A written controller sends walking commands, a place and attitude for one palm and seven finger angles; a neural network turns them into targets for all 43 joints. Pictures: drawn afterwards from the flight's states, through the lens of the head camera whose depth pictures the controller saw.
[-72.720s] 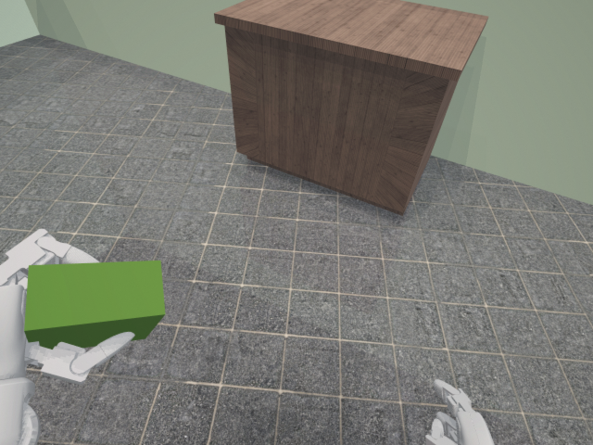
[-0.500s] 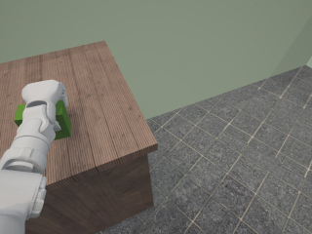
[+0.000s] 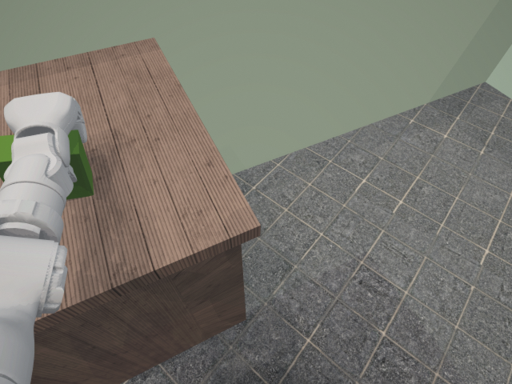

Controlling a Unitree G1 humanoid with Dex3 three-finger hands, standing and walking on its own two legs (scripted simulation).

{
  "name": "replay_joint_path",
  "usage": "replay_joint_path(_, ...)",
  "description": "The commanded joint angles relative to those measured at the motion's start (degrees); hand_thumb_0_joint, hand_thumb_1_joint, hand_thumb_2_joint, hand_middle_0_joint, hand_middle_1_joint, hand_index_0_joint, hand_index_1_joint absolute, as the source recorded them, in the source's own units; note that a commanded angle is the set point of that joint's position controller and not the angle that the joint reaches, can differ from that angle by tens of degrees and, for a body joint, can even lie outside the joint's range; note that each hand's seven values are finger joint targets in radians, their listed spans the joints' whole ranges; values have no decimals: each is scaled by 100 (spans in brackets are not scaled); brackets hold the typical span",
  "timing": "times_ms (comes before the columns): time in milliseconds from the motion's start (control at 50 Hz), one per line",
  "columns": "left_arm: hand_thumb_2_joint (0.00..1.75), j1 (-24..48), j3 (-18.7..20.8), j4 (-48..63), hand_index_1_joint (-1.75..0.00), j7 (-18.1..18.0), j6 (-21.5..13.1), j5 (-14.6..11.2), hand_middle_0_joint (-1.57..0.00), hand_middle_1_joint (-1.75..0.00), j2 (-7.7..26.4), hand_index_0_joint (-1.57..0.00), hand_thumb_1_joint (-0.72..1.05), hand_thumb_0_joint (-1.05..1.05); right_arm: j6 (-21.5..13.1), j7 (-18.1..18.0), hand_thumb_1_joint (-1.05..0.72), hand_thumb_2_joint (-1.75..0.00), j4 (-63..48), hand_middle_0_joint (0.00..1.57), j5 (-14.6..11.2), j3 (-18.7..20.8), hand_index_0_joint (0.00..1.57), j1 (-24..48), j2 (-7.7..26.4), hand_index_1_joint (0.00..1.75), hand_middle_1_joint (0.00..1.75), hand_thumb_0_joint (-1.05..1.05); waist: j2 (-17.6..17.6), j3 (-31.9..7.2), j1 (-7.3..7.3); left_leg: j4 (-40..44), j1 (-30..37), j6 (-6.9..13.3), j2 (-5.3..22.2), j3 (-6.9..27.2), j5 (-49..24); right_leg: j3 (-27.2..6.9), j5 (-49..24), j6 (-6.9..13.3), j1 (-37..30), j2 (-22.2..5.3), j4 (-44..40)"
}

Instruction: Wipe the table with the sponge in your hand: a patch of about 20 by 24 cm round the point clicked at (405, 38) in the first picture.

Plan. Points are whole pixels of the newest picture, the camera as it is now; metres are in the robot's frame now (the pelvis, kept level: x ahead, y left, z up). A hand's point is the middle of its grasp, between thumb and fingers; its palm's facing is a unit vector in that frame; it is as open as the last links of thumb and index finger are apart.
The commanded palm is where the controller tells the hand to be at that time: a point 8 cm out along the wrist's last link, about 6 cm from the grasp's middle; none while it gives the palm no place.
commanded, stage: wipe forward along the middle lane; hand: left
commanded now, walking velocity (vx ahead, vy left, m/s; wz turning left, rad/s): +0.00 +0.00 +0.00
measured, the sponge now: (52, 175) +0.45 +0.33 +0.06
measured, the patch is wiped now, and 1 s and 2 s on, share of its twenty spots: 1.00 1.00 1.00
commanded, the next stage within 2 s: slide back across to the first lane in 0.10 s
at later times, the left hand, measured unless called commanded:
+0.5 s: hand (41, 135) +0.49 +0.34 +0.11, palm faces -0.08 -0.01 -1.00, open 9.6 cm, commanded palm +0.47 +0.35 +0.17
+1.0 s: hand out of the picture +0.45 +0.39 +0.11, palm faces -0.12 +0.03 -0.99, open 9.6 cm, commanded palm +0.44 +0.38 +0.16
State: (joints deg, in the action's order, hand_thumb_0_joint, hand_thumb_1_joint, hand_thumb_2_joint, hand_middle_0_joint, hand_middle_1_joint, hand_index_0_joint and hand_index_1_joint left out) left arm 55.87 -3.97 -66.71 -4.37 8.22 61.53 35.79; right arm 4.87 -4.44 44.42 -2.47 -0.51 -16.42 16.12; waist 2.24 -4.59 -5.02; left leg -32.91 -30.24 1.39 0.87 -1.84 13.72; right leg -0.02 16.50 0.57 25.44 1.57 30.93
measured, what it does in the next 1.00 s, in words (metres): stands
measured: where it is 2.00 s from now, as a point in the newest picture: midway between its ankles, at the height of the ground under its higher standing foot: outside the picture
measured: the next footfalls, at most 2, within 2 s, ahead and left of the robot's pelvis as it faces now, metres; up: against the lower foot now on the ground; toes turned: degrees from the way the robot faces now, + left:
none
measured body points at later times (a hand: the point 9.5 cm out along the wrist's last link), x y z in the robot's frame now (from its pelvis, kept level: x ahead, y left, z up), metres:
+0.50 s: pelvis +0.02 +0.00 +0.00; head +0.08 +0.00 +0.45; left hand +0.49 +0.33 +0.17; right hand +0.02 -0.28 -0.13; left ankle +0.02 +0.10 -0.73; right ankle -0.02 -0.12 -0.73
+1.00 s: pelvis +0.02 +0.01 +0.00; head +0.09 +0.02 +0.45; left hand +0.45 +0.39 +0.17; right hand +0.09 -0.28 -0.12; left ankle +0.02 +0.10 -0.73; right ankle -0.02 -0.12 -0.73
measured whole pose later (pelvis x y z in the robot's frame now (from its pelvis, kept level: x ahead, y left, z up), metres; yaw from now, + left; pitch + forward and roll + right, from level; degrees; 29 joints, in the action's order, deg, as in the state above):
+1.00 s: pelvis +0.02 +0.01 +0.00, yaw +1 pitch +12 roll -2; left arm 47.9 4.7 -60.0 -1.3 -3.7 62.6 44.7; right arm 7.4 -4.0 41.8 -2.4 1.2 -15.8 17.2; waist 1.7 -4.3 -2.8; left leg -34.1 -30.1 2.2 0.4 -1.0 15.9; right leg 0.7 17.4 0.0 23.5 1.2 29.1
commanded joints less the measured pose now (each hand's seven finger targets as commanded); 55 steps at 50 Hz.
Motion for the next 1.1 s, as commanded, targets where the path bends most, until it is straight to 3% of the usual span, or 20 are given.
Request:
replay_joint_path(0, 130, 2439, 124, 599, -160, -301, 39, 145, -120, -160, 1458, -120, 10, 0, -157, -81, -90, -90, -388, 20, -6, 311, 20, -488, 986, 30, 30, 0, -86, -1595, -210, 209, 1108, 107, -112, 112, -914, -9, -1170, 145, -151, 205, -334)
replay_joint_path(80, 130, 2750, 112, 545, -160, -309, 27, 139, -120, -160, 1499, -120, 10, 0, -186, -68, -90, -90, -311, 20, 9, 331, 20, -643, 1014, 30, 30, 0, -24, -1655, -303, 157, 1156, 115, -83, 149, -942, -4, -1122, 146, 33, 221, -312)
replay_joint_path(160, 130, 2791, 403, 474, -160, -274, -11, 169, -120, -160, 1956, -120, 10, 0, -174, -60, -90, -90, -295, 20, 24, 336, 20, -784, 1047, 30, 30, 0, 6, -1958, -229, 65, 1017, 110, -108, 112, -1099, -41, -1412, 153, -210, 215, -242)
replay_joint_path(180, 130, 2746, 243, 388, -160, -259, -18, 161, -120, -160, 1782, -120, 10, 0, -177, -58, -90, -90, -313, 20, 12, 331, 20, -834, 1018, 30, 30, 0, -23, -1917, -293, 18, 1017, 123, -114, 99, -1095, -37, -1395, 136, -133, 224, -226)
replay_joint_path(300, 130, 2199, 854, 728, -160, -180, -176, 230, -120, -160, 2581, -120, 10, 0, -105, -43, -90, -90, -452, 20, 8, 329, 20, -834, 1023, 30, 30, 0, 116, -2457, 49, -55, 994, 132, -151, -5, -1491, -107, -2032, 150, -827, 228, -153)
replay_joint_path(360, 130, 1958, 961, 960, -160, -172, -257, 246, -120, -160, 2632, -120, 10, 0, -70, -15, -90, -90, -489, 20, 10, 352, 20, -753, 1036, 30, 30, 0, 350, -2391, 119, -32, 1155, 121, -155, -26, -1805, -74, -2299, 193, -928, 248, -188)
replay_joint_path(400, 130, 1761, 1086, 959, -160, -202, -247, 230, -120, -160, 2798, -120, 10, 0, -35, -8, -90, -90, -518, 20, -17, 340, 20, -668, 1053, 30, 30, 0, 235, -2176, 146, 11, 1042, 137, -176, -36, -1654, -78, -2206, 171, -978, 248, -238)
replay_joint_path(480, 130, 1887, 1282, 1168, -160, -207, -249, 268, -120, -160, 3141, -120, 10, 0, 18, -11, -90, -90, -507, 20, -25, 340, 20, -565, 1080, 30, 30, 0, 468, -2107, 196, 102, 1173, 140, -194, -28, -1829, -58, -2298, 206, -1098, 238, -288)
replay_joint_path(540, 130, 1695, 1233, 1195, -160, -107, -276, 203, -120, -160, 3031, -120, 10, 0, 45, -22, -90, -90, -533, 20, -41, 362, 20, -468, 1094, 30, 30, 0, 353, -1951, 154, 140, 1280, 155, -192, -35, -1856, -35, -2360, 204, -1124, 236, -375)
replay_joint_path(560, 130, 1740, 1217, 1344, -160, -34, -349, 162, -120, -160, 2988, -120, 10, 0, 57, -35, -90, -90, -546, 20, -37, 379, 20, -451, 1101, 30, 30, 0, 507, -2087, 161, 158, 1447, 145, -180, -21, -2028, -42, -2444, 227, -1147, 230, -383)
replay_joint_path(620, 130, 1690, 924, 1492, -160, 145, -562, 61, -120, -160, 2608, -120, 10, 0, 31, -63, -90, -90, -526, 20, -43, 419, 20, -515, 1126, 30, 30, 0, 445, -1921, -22, 88, 1747, 181, -146, 2, -2223, -5, -2502, 205, -839, 253, -416)
replay_joint_path(680, 130, 1726, 947, 1619, -160, 295, -778, 116, -120, -160, 2641, -120, 10, 0, 52, -98, -90, -90, -466, 20, -34, 456, 20, -585, 1137, 30, 30, 0, 491, -1916, -46, 67, 1993, 179, -126, 84, -2414, 14, -2339, 223, -619, 263, -437)
replay_joint_path(700, 130, 1730, 798, 1612, -160, 322, -833, 116, -120, -160, 2475, -120, 10, 0, 54, -99, -90, -90, -464, 20, -32, 456, 20, -600, 1129, 30, 30, 0, 468, -1806, -79, 55, 2003, 170, -131, 107, -2481, 53, -2290, 236, -488, 272, -439)
replay_joint_path(740, 130, 1685, 931, 1725, -160, 344, -971, 93, -120, -160, 2567, -120, 10, 0, 66, -101, -90, -90, -466, 20, -24, 483, 20, -601, 1128, 30, 30, 0, 441, -1879, -36, 26, 2072, 164, -124, 122, -2499, 51, -2233, 243, -459, 268, -434)
replay_joint_path(760, 130, 1817, 1065, 1911, -160, 364, -1064, 98, -120, -160, 2742, -120, 10, 0, 75, -119, -90, -90, -492, 20, -6, 473, 20, -583, 1139, 30, 30, 0, 654, -2064, 36, 44, 2184, 137, -110, 133, -2739, 39, -2323, 273, -518, 258, -419)
replay_joint_path(800, 130, 1735, 1048, 1711, -160, 306, -1119, 113, -120, -160, 2689, -120, 10, 0, 97, -104, -90, -90, -458, 20, -9, 489, 20, -640, 1122, 30, 30, 0, 587, -1936, -3, -36, 2137, 131, -123, 155, -2698, 79, -2202, 264, -344, 266, -369)
replay_joint_path(860, 130, 1633, 1451, 1827, -160, 212, -1212, 107, -120, -160, 3111, -120, 10, 0, 154, -89, -90, -90, -558, 20, 14, 459, 20, -548, 1126, 30, 30, 0, 626, -2229, 200, -25, 2008, 87, -145, 169, -2944, 70, -2398, 293, -638, 253, -300)
replay_joint_path(920, 130, 1647, 1200, 1771, -160, 38, -1182, 148, -120, -160, 2734, -120, 10, 0, 159, -35, -90, -90, -549, 20, 14, 495, 20, -580, 1101, 30, 30, 0, 713, -2123, 86, -104, 2108, 59, -113, 210, -2915, 144, -2143, 266, -277, 277, -235)
replay_joint_path(1060, 130, 1131, 1164, 1742, -160, -75, -1004, -22, -120, -160, 2427, -120, 10, 0, 183, 8, -90, -90, -614, 20, 12, 490, 20, -441, 1077, 30, 30, 0, 433, -2288, 248, 45, 1970, 73, -108, 184, -2557, 95, -2140, 278, -690, 255, -303)
replay_joint_path(1080, 130, 914, 1149, 1546, -160, -84, -954, -70, -120, -160, 2397, -120, 10, 0, 191, 6, -90, -90, -600, 20, -5, 479, 20, -445, 1073, 30, 30, 0, 277, -2126, 234, 63, 1846, 91, -127, 177, -2318, 100, -2005, 243, -711, 262, -297)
